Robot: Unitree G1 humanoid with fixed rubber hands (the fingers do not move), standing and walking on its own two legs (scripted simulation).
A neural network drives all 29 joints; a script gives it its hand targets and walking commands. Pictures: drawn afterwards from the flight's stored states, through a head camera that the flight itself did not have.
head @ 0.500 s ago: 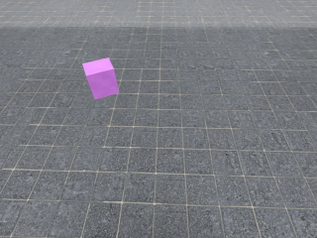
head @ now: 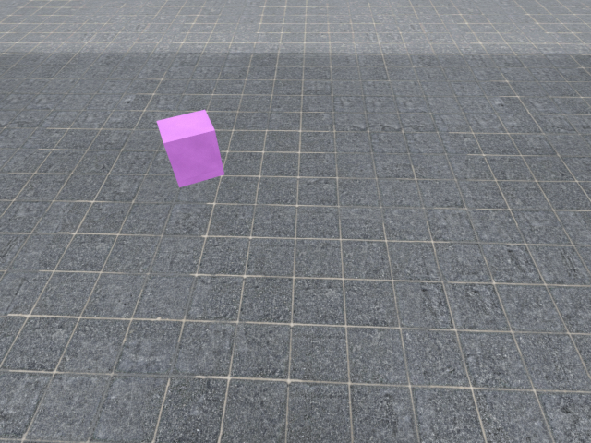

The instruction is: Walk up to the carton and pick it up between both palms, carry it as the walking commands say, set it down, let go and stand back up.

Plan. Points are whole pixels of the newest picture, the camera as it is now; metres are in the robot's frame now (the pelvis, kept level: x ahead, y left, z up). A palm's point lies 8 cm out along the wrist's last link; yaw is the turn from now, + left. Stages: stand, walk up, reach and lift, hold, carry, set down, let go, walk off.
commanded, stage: walk up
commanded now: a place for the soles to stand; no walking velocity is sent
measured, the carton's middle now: (192, 148) +1.48 +0.59 -0.64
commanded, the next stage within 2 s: none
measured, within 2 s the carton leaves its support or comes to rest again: neither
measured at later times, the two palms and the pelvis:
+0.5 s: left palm (61, 430) +0.15 +0.38 -0.13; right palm (400, 419) +0.18 -0.13 -0.12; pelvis +0.12 +0.12 -0.01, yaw +12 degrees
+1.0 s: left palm (89, 332) +0.30 +0.39 -0.12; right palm (349, 231) +0.53 -0.08 -0.12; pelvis +0.37 +0.14 -0.01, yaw +22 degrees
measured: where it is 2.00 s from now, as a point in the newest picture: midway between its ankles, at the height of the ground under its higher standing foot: (232, 278)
